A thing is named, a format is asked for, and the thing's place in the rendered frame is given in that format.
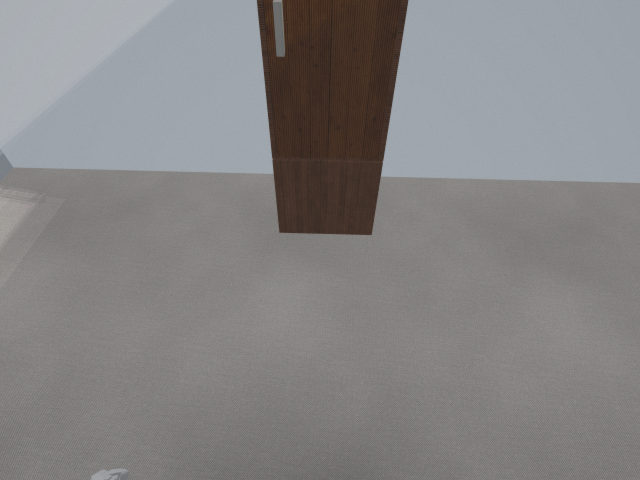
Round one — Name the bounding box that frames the cupboard door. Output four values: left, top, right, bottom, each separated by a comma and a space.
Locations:
264, 0, 401, 159

